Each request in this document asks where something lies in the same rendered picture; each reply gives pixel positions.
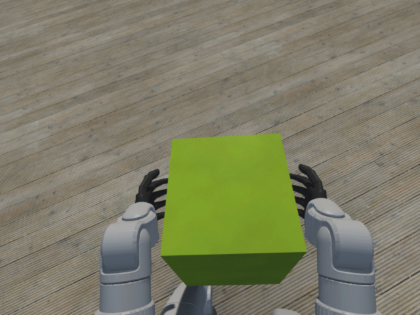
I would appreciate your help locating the carton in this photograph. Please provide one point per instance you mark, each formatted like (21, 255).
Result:
(230, 214)

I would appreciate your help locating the right robot hand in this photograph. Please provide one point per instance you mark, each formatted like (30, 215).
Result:
(314, 187)

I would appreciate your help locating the robot left thigh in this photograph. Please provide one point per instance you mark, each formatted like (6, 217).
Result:
(190, 300)

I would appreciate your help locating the left robot hand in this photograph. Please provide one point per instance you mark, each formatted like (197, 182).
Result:
(146, 194)

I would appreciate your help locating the right robot forearm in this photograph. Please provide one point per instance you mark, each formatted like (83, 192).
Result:
(345, 260)

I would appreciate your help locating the left robot forearm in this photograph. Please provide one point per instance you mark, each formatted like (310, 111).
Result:
(125, 262)

